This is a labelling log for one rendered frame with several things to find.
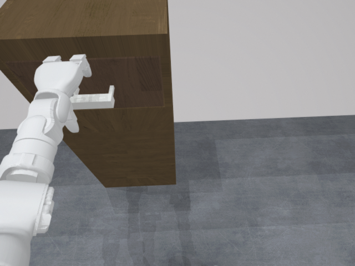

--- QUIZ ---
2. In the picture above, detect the left robot hand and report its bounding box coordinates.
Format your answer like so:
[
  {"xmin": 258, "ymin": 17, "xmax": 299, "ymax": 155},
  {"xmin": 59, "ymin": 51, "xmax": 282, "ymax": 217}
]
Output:
[{"xmin": 34, "ymin": 54, "xmax": 92, "ymax": 133}]

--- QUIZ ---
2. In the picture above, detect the left robot forearm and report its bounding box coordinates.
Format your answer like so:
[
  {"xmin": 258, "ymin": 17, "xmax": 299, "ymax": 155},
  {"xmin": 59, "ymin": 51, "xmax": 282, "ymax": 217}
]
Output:
[{"xmin": 0, "ymin": 89, "xmax": 70, "ymax": 185}]

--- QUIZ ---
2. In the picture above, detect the drawer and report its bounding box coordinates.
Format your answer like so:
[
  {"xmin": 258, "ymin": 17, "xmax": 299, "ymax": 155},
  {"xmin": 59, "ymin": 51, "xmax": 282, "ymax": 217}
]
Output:
[{"xmin": 5, "ymin": 55, "xmax": 164, "ymax": 110}]

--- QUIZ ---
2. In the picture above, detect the handle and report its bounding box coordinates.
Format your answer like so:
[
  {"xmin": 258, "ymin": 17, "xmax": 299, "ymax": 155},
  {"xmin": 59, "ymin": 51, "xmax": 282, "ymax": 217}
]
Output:
[{"xmin": 70, "ymin": 85, "xmax": 115, "ymax": 110}]

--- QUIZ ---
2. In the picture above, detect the left robot upper arm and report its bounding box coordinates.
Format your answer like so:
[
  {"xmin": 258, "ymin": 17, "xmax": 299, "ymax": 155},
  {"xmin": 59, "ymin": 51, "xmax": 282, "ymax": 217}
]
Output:
[{"xmin": 0, "ymin": 180, "xmax": 54, "ymax": 266}]

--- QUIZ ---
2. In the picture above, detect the cabinet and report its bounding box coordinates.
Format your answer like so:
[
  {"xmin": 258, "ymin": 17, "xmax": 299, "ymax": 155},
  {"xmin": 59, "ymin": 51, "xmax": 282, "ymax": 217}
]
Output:
[{"xmin": 0, "ymin": 0, "xmax": 176, "ymax": 188}]

